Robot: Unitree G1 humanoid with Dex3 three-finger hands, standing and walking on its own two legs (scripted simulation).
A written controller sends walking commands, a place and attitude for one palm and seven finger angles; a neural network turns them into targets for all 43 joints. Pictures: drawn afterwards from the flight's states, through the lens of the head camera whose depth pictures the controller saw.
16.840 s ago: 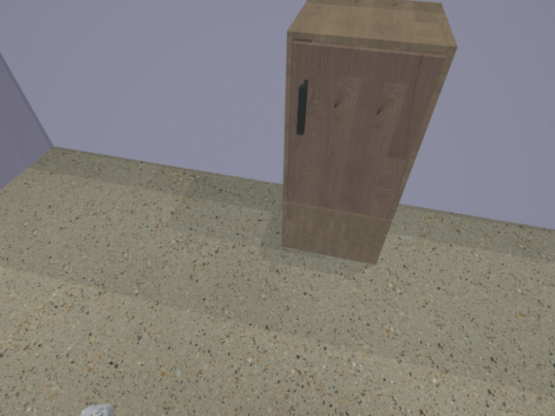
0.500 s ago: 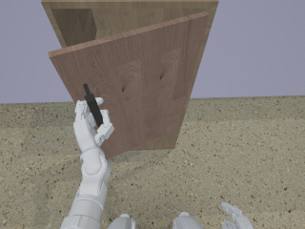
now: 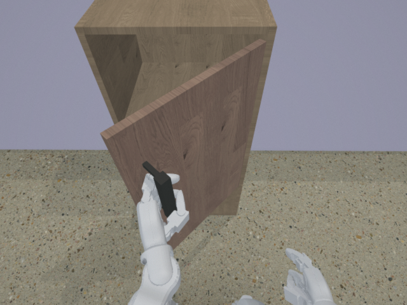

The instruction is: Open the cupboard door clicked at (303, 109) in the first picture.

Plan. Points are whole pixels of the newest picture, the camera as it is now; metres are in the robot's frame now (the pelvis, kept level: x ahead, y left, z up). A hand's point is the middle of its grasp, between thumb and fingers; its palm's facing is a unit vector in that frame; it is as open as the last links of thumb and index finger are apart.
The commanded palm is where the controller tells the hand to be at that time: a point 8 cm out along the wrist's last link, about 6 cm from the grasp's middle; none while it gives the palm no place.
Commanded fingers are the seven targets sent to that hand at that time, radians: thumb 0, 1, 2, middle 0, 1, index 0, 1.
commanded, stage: open thumb and fingers to let go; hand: left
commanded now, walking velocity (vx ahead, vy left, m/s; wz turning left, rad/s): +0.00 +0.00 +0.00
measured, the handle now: (160, 192) +0.33 +0.10 +0.04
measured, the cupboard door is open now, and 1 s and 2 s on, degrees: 46 45 48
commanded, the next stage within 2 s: slide the hand sideways off the handle in 0.80 s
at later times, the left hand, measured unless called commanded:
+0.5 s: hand (178, 204) +0.30 +0.06 +0.04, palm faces +0.39 -0.92 -0.03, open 12.5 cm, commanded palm +0.25 +0.10 +0.04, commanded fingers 0.00 -0.50 0.30 -0.26 -0.95 -0.26 -0.95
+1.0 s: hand (176, 213) +0.29 +0.07 +0.04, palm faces +0.16 -0.99 -0.07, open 15.2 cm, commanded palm +0.26 +0.10 +0.04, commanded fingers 0.00 -0.50 0.30 -0.15 -0.30 -0.15 -0.30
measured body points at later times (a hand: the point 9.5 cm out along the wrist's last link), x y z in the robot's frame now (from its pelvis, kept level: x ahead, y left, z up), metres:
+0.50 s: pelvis +0.00 -0.01 +0.00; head +0.05 -0.03 +0.44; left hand +0.28 +0.11 +0.04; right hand +0.16 -0.23 -0.12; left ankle +0.01 +0.15 -0.67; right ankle +0.02 -0.08 -0.67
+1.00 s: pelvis -0.02 +0.01 -0.01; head +0.04 +0.00 +0.44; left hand +0.27 +0.12 +0.04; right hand +0.17 -0.19 -0.11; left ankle +0.01 +0.15 -0.67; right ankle +0.02 -0.08 -0.67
